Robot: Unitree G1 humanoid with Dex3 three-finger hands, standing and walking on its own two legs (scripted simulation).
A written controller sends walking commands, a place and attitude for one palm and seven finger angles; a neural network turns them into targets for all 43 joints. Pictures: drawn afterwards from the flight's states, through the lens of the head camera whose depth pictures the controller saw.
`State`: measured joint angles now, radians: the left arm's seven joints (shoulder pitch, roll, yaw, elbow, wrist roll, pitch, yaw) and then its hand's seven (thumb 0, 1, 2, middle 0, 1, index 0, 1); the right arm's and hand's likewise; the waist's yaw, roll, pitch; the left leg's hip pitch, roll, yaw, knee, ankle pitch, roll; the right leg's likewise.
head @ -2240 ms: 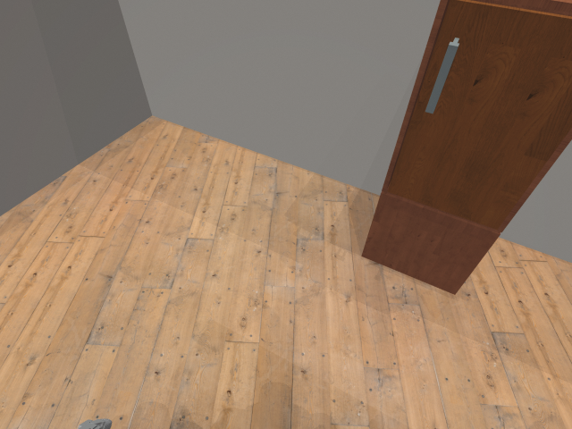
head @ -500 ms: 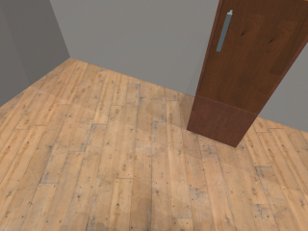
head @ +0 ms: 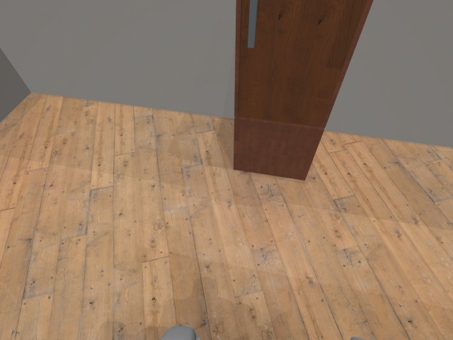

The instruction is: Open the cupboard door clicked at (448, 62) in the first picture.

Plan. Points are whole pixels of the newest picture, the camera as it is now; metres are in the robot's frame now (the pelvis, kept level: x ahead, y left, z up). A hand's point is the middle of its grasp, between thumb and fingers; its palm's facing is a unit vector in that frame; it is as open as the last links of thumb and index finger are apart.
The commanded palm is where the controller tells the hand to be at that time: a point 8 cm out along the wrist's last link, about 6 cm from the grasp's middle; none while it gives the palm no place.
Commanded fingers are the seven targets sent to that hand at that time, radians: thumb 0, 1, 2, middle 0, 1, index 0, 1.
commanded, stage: walk to a spot facing it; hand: left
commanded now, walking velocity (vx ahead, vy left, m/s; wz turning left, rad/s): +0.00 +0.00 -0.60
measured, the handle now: (253, 16) +0.98 +0.01 +0.09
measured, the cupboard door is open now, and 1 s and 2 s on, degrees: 0 0 0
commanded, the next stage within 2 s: turn to face it in 1.26 s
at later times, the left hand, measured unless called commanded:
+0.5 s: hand out of the picture +0.12 +0.22 -0.16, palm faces -0.29 -0.93 -0.24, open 7.4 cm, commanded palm none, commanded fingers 0.00 0.90 0.90 -0.20 -0.30 -0.20 -0.30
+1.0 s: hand (151, 335) +0.14 +0.18 -0.19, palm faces -0.48 -0.86 -0.17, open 7.4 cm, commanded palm none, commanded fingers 0.00 0.90 0.90 -0.20 -0.30 -0.20 -0.30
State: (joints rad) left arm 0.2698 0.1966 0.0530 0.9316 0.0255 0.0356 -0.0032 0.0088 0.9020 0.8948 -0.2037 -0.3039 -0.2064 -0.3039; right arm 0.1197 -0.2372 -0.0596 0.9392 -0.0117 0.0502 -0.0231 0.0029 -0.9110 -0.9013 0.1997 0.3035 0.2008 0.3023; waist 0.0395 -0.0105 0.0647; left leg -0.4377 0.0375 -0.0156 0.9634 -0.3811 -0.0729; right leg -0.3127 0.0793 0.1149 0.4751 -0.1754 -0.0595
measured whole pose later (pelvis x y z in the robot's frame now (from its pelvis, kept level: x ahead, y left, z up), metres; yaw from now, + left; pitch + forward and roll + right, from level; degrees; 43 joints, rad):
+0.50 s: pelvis -0.04 +0.04 +0.00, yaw -19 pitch -1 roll -1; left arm 0.17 0.26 0.09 0.90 0.03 0.08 -0.04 0.01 0.91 0.90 -0.20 -0.30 -0.20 -0.30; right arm 0.24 -0.21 -0.04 0.91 -0.03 0.01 -0.02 0.00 -0.91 -0.90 0.20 0.30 0.20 0.30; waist 0.00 0.00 0.08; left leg -0.19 0.12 0.19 0.53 -0.31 -0.02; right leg -0.39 -0.04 -0.04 0.83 -0.42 0.06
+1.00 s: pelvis +0.03 +0.02 -0.01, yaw -33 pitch +0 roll -2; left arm 0.32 0.22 0.06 0.98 0.03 0.01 -0.02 0.01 0.90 0.90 -0.20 -0.30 -0.21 -0.30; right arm 0.24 -0.23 -0.05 0.91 -0.02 -0.02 0.01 0.00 -0.91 -0.90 0.20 0.30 0.20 0.30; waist 0.03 -0.03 -0.01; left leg -0.32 0.06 0.07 0.58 -0.31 -0.04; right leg -0.20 0.05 0.11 0.51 -0.32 0.00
